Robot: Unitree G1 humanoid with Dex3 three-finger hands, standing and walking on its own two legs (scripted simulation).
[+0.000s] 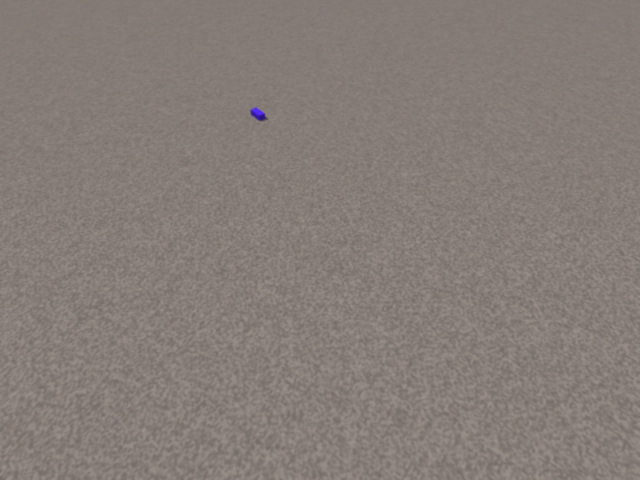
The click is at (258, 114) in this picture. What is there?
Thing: small brick
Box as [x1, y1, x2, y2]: [251, 108, 264, 120]
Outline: 251,109 251,114 259,120 264,118 264,113 257,108
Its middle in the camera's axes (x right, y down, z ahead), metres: -0.37 -0.74 +2.38
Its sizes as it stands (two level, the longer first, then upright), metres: 0.093 0.040 0.033
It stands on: the floor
